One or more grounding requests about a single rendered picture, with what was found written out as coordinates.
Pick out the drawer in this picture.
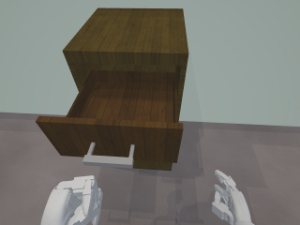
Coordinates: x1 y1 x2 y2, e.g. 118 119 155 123
36 69 184 163

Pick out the cabinet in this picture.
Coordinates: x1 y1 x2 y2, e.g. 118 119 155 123
62 7 189 171

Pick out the robot left hand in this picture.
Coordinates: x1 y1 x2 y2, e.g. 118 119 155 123
40 175 103 225

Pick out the handle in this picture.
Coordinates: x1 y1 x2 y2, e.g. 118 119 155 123
82 142 135 169

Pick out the robot right hand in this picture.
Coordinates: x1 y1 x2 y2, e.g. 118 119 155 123
212 170 252 225

